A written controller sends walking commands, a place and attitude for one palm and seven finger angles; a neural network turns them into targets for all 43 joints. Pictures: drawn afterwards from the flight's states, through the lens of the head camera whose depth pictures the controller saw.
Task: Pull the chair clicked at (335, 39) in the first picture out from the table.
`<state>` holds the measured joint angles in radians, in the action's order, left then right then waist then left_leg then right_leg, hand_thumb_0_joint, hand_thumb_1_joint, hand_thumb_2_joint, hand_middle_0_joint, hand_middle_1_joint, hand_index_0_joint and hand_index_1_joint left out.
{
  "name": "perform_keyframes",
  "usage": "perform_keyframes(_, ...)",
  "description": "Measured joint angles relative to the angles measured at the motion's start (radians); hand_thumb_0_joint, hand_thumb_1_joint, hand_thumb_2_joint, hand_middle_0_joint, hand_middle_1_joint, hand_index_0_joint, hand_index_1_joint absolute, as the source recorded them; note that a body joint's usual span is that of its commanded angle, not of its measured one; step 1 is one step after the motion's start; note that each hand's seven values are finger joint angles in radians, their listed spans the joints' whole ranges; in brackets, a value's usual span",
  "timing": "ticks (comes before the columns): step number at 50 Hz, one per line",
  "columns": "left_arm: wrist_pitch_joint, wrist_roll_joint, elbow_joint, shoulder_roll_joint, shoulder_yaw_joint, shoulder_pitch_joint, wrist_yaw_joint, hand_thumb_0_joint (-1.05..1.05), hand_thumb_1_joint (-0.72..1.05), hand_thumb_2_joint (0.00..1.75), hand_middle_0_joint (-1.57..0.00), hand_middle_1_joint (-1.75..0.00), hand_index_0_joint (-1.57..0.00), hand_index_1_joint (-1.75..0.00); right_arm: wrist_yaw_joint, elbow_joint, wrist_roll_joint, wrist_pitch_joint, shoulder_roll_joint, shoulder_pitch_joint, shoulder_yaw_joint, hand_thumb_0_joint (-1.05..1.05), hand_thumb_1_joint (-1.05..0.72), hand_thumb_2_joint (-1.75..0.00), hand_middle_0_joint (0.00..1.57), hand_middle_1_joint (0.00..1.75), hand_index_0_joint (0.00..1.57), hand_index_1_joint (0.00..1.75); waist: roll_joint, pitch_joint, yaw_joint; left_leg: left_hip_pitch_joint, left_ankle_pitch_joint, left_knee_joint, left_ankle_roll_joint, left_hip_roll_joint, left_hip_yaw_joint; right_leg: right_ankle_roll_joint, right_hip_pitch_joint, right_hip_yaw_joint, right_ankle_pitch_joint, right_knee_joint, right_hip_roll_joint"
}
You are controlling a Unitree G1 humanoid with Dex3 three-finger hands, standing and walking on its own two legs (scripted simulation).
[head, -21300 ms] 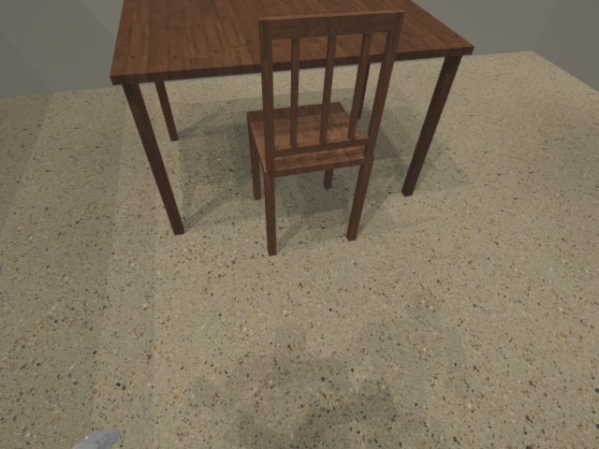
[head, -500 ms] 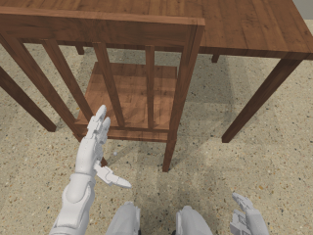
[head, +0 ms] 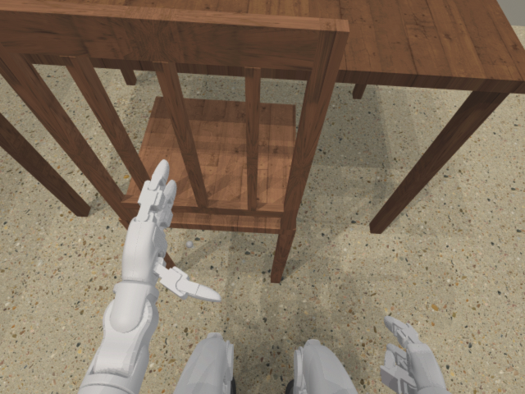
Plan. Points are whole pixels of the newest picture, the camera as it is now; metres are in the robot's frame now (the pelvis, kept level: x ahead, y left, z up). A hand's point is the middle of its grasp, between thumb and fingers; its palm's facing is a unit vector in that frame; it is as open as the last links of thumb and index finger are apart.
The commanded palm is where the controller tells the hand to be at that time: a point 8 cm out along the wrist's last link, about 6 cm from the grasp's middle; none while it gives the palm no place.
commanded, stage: aim the fingers beside a spindle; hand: left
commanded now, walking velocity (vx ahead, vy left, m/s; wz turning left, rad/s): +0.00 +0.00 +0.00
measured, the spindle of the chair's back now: (188, 151) +0.46 +0.13 +0.06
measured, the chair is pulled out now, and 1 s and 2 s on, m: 0.00 0.00 0.00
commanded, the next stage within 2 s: push the fingers through the gap in 1.48 s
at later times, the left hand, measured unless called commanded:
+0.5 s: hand (185, 251) +0.31 +0.12 +0.02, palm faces -0.04 -1.00 -0.03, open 17.0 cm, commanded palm +0.29 +0.16 +0.02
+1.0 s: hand (201, 259) +0.30 +0.09 +0.04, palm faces -0.09 -1.00 +0.01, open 16.9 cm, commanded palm +0.29 +0.17 +0.04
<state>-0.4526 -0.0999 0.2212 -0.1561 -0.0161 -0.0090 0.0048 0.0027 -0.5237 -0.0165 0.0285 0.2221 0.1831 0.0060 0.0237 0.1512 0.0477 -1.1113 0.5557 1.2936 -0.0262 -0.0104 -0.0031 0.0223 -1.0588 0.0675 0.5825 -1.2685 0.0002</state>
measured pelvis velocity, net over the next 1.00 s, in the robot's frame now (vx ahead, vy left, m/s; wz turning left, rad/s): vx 0.00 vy -0.01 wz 0.00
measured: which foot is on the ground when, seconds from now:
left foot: down 0.00-1.00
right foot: down 0.00-1.00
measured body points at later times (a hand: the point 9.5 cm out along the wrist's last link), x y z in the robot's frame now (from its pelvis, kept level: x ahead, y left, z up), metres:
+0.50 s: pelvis +0.00 -0.01 +0.01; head +0.10 -0.01 +0.44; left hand +0.31 +0.17 +0.03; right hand +0.17 -0.24 -0.10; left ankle +0.03 +0.10 -0.62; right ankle +0.01 -0.11 -0.62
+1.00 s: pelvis +0.00 -0.01 +0.01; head +0.11 -0.01 +0.45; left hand +0.29 +0.15 +0.04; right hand +0.16 -0.25 -0.10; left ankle +0.03 +0.10 -0.62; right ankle +0.01 -0.11 -0.62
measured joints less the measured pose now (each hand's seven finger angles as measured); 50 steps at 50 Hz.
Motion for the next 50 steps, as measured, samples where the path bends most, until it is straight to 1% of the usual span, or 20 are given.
perform_keyframes(3,-0.007,-0.016,0.004,-0.017,0.036,-0.022,0.002,-0.01,-0.5,0.3,-0.07,-0.08,-0.06,-0.08,0.008,-0.011,0.004,-0.009,0.005,0.006,0.002,0.01,-0.91,-0.9,0.2,0.3,0.2,0.3,0.011,0.005,-0.01,0.006,-0.003,-0.007,0.001,0.001,0.004,0.0,0.008,0.003,-0.002,0.009,0.001)
perform_keyframes(5,0.011,-0.029,0.03,-0.018,0.034,-0.033,-0.019,-0.01,-0.5,0.3,-0.06,-0.08,-0.06,-0.08,0.011,-0.015,0.012,-0.016,0.011,0.014,0.004,0.01,-0.91,-0.9,0.2,0.3,0.2,0.3,0.019,0.011,-0.016,0.01,-0.006,-0.014,0.0,0.004,0.007,-0.001,0.015,0.007,-0.004,0.018,0.002)
perform_keyframes(9,0.065,-0.04,0.091,0.011,-0.022,-0.026,-0.07,-0.01,-0.5,0.3,-0.06,-0.08,-0.05,-0.08,0.007,-0.008,0.025,-0.018,0.018,0.026,0.008,0.01,-0.91,-0.9,0.2,0.3,0.2,0.3,0.023,0.016,-0.014,0.013,-0.011,-0.026,-0.002,0.008,0.01,-0.002,0.02,0.01,-0.008,0.03,0.006)
perform_keyframes(12,0.078,-0.029,0.064,0.034,-0.062,0.014,-0.068,-0.01,-0.5,0.3,-0.06,-0.08,-0.05,-0.08,-0.003,0.002,0.02,-0.009,0.012,0.024,0.004,0.01,-0.91,-0.9,0.2,0.3,0.2,0.3,0.013,0.011,-0.002,0.012,-0.009,-0.026,-0.001,0.005,0.005,-0.001,0.015,0.005,-0.007,0.028,0.003)
perform_keyframes(15,0.037,-0.009,-0.015,0.032,-0.061,0.055,-0.026,-0.01,-0.5,0.3,-0.07,-0.08,-0.06,-0.08,-0.007,0.005,0.007,0.0,0.002,0.02,-0.006,0.01,-0.91,-0.9,0.2,0.3,0.2,0.3,0.001,0.005,0.005,0.022,-0.005,-0.028,0.002,0.001,-0.003,0.001,0.019,-0.003,-0.004,0.024,0.0)
perform_keyframes(18,-0.018,0.006,-0.054,0.008,-0.012,0.053,0.019,-0.01,-0.5,0.3,-0.07,-0.08,-0.06,-0.08,-0.001,-0.004,0.001,-0.001,0.0,0.018,-0.009,0.01,-0.91,-0.9,0.2,0.3,0.2,0.3,0.0,0.009,-0.001,0.032,-0.004,-0.03,0.005,-0.001,-0.004,0.004,0.027,-0.005,-0.002,0.023,-0.002)
perform_keyframes(20,-0.033,0.002,-0.033,-0.009,0.025,0.03,0.026,-0.01,-0.5,0.3,-0.07,-0.08,-0.06,-0.08,0.008,-0.011,0.003,-0.007,0.006,0.016,-0.007,0.01,-0.91,-0.9,0.2,0.3,0.2,0.3,0.007,0.016,-0.007,0.033,-0.004,-0.029,0.007,0.0,0.001,0.006,0.029,0.0,-0.001,0.022,-0.001)
perform_keyframes(23,-0.003,-0.023,0.04,-0.015,0.038,0.002,-0.015,-0.01,-0.5,0.3,-0.06,-0.08,-0.06,-0.08,0.018,-0.012,0.016,-0.016,0.017,0.016,-0.001,0.01,-0.91,-0.9,0.2,0.3,0.2,0.3,0.018,0.022,-0.017,0.029,-0.006,-0.026,0.008,0.002,0.008,0.007,0.029,0.007,0.0,0.022,0.001)
perform_keyframes(26,0.052,-0.048,0.081,0.003,-0.008,0.018,-0.071,-0.01,-0.5,0.3,-0.06,-0.08,-0.05,-0.08,0.012,0.002,0.028,-0.014,0.023,0.019,0.001,0.01,-0.91,-0.9,0.2,0.3,0.2,0.3,0.022,0.017,-0.017,0.024,-0.009,-0.027,0.007,0.005,0.012,0.007,0.027,0.012,-0.001,0.023,0.003)
perform_keyframes(29,0.07,-0.042,0.042,0.027,-0.066,0.067,-0.085,-0.01,-0.5,0.3,-0.06,-0.08,-0.05,-0.08,-0.004,0.014,0.023,0.0,0.018,0.015,-0.002,0.01,-0.91,-0.9,0.2,0.3,0.2,0.3,0.016,0.007,-0.008,0.021,-0.009,-0.025,0.008,0.004,0.012,0.008,0.023,0.011,-0.002,0.022,0.002)
perform_keyframes(31,0.045,-0.024,-0.019,0.029,-0.084,0.097,-0.061,-0.01,-0.5,0.3,-0.06,-0.08,-0.05,-0.08,-0.013,0.012,0.014,0.013,0.011,0.011,-0.006,0.01,-0.91,-0.9,0.2,0.3,0.2,0.3,0.007,0.002,-0.005,0.023,-0.008,-0.026,0.009,0.001,0.008,0.009,0.022,0.007,-0.002,0.019,0.0)
perform_keyframes(33,0.002,-0.006,-0.071,0.018,-0.071,0.101,-0.02,-0.01,-0.5,0.3,-0.07,-0.08,-0.06,-0.08,-0.016,0.004,0.005,0.019,0.005,0.007,-0.008,0.01,-0.91,-0.9,0.2,0.3,0.2,0.3,0.002,0.003,-0.005,0.027,-0.008,-0.026,0.012,0.0,0.005,0.011,0.023,0.004,-0.002,0.016,-0.002)
perform_keyframes(35,-0.039,0.005,-0.076,0.002,-0.031,0.067,0.015,-0.01,-0.5,0.3,-0.07,-0.08,-0.06,-0.08,-0.011,-0.008,0.001,0.018,0.004,0.002,-0.007,0.01,-0.91,-0.9,0.2,0.3,0.2,0.3,0.003,0.007,-0.007,0.027,-0.008,-0.022,0.014,0.0,0.008,0.013,0.023,0.006,0.0,0.012,-0.002)
perform_keyframes(37,-0.053,0.006,-0.031,-0.013,0.017,0.012,0.025,-0.01,-0.5,0.3,-0.07,-0.08,-0.06,-0.08,-0.001,-0.02,0.003,0.01,0.007,-0.002,-0.002,0.01,-0.91,-0.9,0.2,0.3,0.2,0.3,0.008,0.014,-0.01,0.02,-0.008,-0.016,0.016,0.0,0.012,0.015,0.018,0.011,0.001,0.006,-0.002)
perform_keyframes(38,-0.044,0.0,0.004,-0.019,0.036,-0.015,0.018,-0.01,-0.5,0.3,-0.07,-0.08,-0.06,-0.08,0.004,-0.023,0.006,0.005,0.009,-0.003,0.001,0.01,-0.91,-0.9,0.2,0.3,0.2,0.3,0.01,0.018,-0.011,0.015,-0.008,-0.012,0.017,0.0,0.014,0.016,0.014,0.013,0.002,0.003,-0.002)
perform_keyframes(40,-0.001,-0.02,0.077,-0.024,0.05,-0.054,-0.015,-0.01,-0.5,0.3,-0.07,-0.08,-0.06,-0.08,0.011,-0.021,0.018,-0.007,0.015,0.0,0.007,0.01,-0.91,-0.9,0.2,0.3,0.2,0.3,0.014,0.021,-0.014,0.008,-0.008,-0.009,0.017,0.001,0.016,0.017,0.008,0.015,0.002,0.0,-0.001)
perform_keyframes(43,0.075,-0.052,0.13,-0.011,0.018,-0.042,-0.079,-0.01,-0.5,0.3,-0.06,-0.08,-0.05,-0.08,0.009,-0.004,0.031,-0.012,0.021,0.012,0.009,0.01,-0.91,-0.9,0.2,0.3,0.2,0.3,0.02,0.015,-0.01,0.007,-0.011,-0.014,0.015,0.001,0.017,0.016,0.009,0.016,-0.001,0.007,-0.001)
perform_keyframes(45,0.098,-0.059,0.101,0.006,-0.017,0.006,-0.1,-0.01,-0.5,0.3,-0.06,-0.08,-0.05,-0.08,0.0,0.007,0.03,-0.006,0.02,0.02,0.005,0.01,-0.91,-0.9,0.2,0.3,0.2,0.3,0.019,0.007,-0.004,0.013,-0.013,-0.022,0.014,0.001,0.015,0.014,0.013,0.013,-0.004,0.015,-0.002)
perform_keyframes(47,0.085,-0.054,0.025,0.016,-0.046,0.065,-0.09,-0.01,-0.5,0.3,-0.06,-0.08,-0.05,-0.08,-0.011,0.01,0.022,0.007,0.015,0.025,-0.001,0.01,-0.91,-0.9,0.2,0.3,0.2,0.3,0.013,0.0,0.0,0.023,-0.013,-0.03,0.013,-0.002,0.01,0.013,0.02,0.008,-0.007,0.023,-0.004)
perform_keyframes(50,0.008,-0.035,-0.086,0.013,-0.046,0.118,-0.035,-0.01,-0.5,0.3,-0.07,-0.08,-0.06,-0.08,-0.018,-0.005,0.009,0.024,0.007,0.03,-0.009,0.01,-0.91,-0.9,0.2,0.3,0.2,0.3,0.004,0.002,-0.001,0.041,-0.013,-0.043,0.014,-0.003,0.002,0.013,0.033,0.001,-0.008,0.032,-0.005)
